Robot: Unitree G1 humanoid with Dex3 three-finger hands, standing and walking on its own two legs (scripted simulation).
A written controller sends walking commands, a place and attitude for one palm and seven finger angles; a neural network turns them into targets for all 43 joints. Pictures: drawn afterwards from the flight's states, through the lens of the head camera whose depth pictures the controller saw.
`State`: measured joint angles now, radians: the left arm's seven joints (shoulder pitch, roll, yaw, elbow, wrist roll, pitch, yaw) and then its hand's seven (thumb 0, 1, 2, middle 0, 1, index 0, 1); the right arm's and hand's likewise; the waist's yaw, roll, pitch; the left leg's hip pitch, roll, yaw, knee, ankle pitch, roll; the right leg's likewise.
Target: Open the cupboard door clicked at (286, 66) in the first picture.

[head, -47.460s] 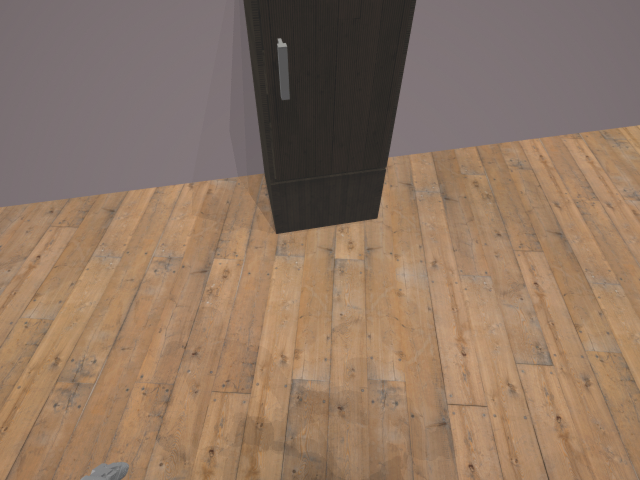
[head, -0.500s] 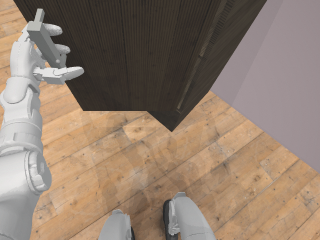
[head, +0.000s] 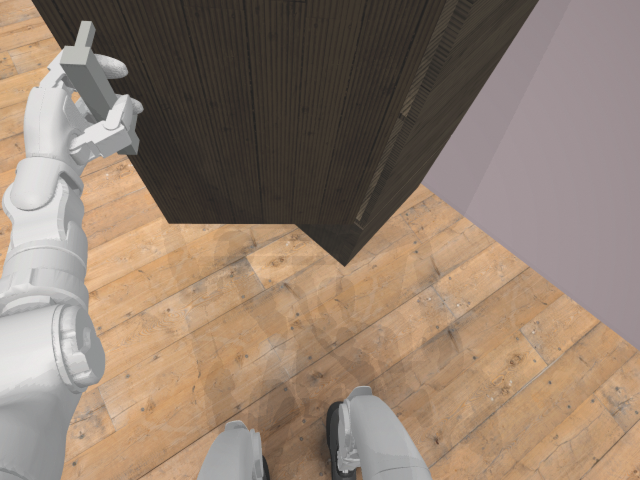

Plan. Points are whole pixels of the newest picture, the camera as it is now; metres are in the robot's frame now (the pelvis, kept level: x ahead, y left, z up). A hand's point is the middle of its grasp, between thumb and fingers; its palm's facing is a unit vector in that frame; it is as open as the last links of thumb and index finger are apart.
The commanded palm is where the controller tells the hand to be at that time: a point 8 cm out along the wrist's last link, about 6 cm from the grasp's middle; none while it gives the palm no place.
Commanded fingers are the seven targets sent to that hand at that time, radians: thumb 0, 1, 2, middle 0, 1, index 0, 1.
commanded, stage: pull the door open along its arc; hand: left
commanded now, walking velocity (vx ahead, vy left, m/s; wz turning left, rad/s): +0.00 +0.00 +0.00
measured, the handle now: (109, 94) +0.57 +0.21 +0.05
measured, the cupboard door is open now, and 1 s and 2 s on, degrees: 44 79 86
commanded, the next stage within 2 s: open thumb and fingers to let go in 1.06 s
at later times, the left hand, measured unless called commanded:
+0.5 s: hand (132, 205) +0.42 +0.17 +0.06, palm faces +0.04 -1.00 +0.04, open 6.2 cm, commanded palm +0.36 +0.23 +0.05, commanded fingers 0.00 0.90 0.90 -0.40 -1.35 -0.40 -1.35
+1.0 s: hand (206, 298) +0.31 +0.09 +0.06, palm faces +0.36 -0.93 +0.01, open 6.2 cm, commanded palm +0.24 +0.13 +0.05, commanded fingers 0.00 0.90 0.90 -0.40 -1.35 -0.40 -1.35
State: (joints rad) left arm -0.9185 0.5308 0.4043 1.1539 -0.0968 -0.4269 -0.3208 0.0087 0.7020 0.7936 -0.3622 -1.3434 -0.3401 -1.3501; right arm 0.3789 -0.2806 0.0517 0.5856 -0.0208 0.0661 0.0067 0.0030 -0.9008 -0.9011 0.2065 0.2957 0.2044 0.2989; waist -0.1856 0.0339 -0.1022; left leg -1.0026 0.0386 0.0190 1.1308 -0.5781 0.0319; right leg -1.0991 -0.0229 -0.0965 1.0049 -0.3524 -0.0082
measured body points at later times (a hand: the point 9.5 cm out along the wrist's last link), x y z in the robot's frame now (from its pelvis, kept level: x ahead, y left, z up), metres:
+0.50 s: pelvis +0.02 +0.00 +0.02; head +0.13 +0.01 +0.45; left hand +0.41 +0.22 +0.06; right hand +0.10 -0.25 -0.09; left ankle -0.03 +0.09 -0.65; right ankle +0.06 -0.12 -0.65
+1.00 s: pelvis +0.01 -0.03 +0.02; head +0.09 -0.03 +0.47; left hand +0.29 +0.14 +0.06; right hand +0.19 -0.24 -0.09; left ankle -0.03 +0.09 -0.65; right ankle +0.06 -0.12 -0.65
